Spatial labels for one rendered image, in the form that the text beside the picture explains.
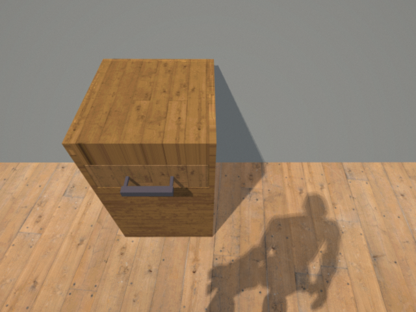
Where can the handle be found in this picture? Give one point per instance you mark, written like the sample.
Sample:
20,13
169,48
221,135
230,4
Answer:
147,190

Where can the drawer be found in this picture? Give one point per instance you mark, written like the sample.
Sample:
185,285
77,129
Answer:
185,175

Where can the cabinet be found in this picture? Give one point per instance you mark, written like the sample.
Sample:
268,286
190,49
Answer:
150,112

